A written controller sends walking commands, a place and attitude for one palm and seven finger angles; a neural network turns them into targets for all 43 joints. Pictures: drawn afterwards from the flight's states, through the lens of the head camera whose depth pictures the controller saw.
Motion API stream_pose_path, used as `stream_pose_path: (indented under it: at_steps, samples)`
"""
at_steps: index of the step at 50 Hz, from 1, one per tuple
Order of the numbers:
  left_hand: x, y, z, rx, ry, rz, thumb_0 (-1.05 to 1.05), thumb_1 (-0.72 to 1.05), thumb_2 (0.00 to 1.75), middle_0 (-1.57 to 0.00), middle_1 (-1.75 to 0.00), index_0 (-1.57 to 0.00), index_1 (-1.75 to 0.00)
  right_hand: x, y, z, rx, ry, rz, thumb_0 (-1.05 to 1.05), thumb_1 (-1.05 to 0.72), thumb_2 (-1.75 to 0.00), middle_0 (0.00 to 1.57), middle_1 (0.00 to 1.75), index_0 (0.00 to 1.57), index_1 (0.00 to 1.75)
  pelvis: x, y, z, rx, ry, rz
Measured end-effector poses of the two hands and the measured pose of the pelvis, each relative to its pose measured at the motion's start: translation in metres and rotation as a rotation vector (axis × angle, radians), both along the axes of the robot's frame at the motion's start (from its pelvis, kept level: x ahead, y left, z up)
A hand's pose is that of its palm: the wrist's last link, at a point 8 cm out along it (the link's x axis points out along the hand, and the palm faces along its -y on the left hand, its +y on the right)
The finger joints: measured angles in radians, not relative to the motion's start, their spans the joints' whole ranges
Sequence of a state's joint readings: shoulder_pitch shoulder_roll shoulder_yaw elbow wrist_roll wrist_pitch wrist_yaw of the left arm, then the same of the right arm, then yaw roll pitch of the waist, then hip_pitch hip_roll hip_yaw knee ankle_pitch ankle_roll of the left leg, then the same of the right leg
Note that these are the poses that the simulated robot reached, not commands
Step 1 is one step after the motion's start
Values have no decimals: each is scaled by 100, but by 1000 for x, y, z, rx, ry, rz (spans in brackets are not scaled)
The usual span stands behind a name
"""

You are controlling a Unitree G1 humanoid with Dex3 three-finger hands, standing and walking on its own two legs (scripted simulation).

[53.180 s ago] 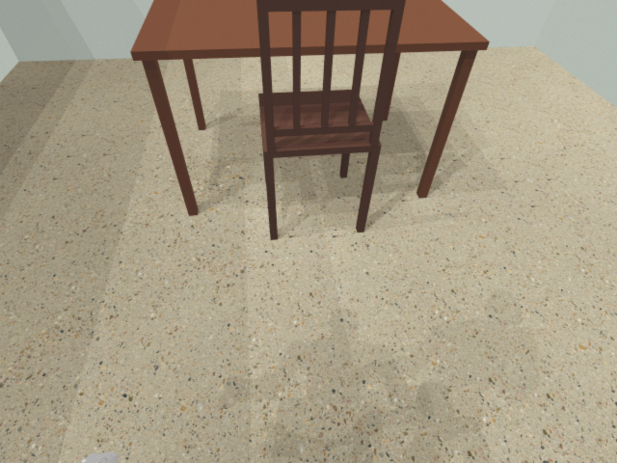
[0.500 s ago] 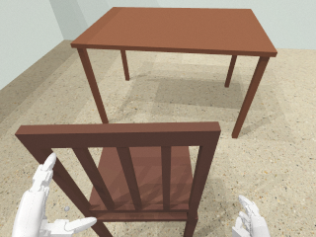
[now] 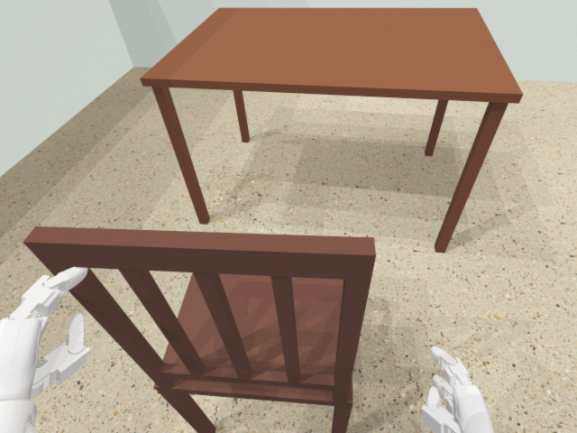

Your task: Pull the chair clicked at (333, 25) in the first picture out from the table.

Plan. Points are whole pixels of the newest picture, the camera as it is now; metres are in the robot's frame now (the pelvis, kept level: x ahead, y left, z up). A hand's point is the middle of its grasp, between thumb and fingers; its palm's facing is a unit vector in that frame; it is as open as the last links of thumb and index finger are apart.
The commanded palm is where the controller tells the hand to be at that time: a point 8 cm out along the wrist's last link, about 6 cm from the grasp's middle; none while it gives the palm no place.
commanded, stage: draw the hand back to the body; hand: left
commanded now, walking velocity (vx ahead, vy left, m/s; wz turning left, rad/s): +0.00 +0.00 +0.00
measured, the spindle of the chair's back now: (229, 331) +0.27 +0.15 -0.04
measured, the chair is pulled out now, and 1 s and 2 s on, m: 0.65 0.65 0.65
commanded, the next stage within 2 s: step back with the hand held close in 0.26 s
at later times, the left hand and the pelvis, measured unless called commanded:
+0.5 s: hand (74, 343) +0.17 +0.28 +0.10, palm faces +0.37 -0.76 -0.53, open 6.3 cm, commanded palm +0.13 +0.30 +0.18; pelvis -0.01 +0.00 +0.00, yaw -1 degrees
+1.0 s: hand (18, 335) +0.14 +0.27 +0.18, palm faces +0.46 -0.72 -0.51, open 7.3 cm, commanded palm +0.08 +0.31 +0.18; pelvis -0.07 +0.01 -0.01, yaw -2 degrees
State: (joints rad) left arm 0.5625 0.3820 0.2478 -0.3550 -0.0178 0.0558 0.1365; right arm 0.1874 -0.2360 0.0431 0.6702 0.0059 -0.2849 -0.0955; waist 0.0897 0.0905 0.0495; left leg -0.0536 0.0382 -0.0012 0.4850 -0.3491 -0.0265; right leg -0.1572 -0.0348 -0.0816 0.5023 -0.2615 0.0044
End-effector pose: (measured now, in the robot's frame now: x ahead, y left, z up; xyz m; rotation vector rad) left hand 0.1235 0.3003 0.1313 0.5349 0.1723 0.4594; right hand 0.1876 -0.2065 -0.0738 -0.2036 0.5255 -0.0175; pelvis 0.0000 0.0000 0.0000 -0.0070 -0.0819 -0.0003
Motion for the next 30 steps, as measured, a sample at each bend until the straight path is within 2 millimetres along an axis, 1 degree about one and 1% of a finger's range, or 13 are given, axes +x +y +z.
stream_pose_path:
  at_steps: [4,9,20,22,26,30]
  samples:
    - [0,-2,-1,-11,-7,14,1,84,87,-21,-30,-43,-38,0,-4,0,-7,3,2,1,-90,-90,20,30,20,30,0,-1,0,1,1,0]
    - [0,-3,-2,-17,-12,20,2,87,89,-21,-30,-42,-39,0,-6,-1,-12,3,0,1,-90,-90,20,30,20,30,1,-2,0,1,1,-1]
    - [0,-2,-2,-12,-12,13,2,89,90,-21,-30,-42,-39,1,1,-1,-2,0,12,1,-90,-90,20,30,20,30,-1,0,0,3,-1,-1]
    - [2,2,-1,-10,-11,0,2,89,90,-21,-30,-43,-39,0,3,0,2,16,8,1,-90,-90,20,30,20,30,-3,0,1,3,2,-10]
    - [9,12,0,16,-8,-18,2,89,90,-21,-30,-45,-40,-6,2,1,-8,59,-7,1,-90,-90,20,30,20,30,-15,2,3,9,16,-25]
    - [10,12,0,21,4,-44,2,89,90,-21,-30,-41,-39,-19,-2,3,-20,81,-45,1,-90,-90,20,30,20,30,-26,6,3,18,31,-36]
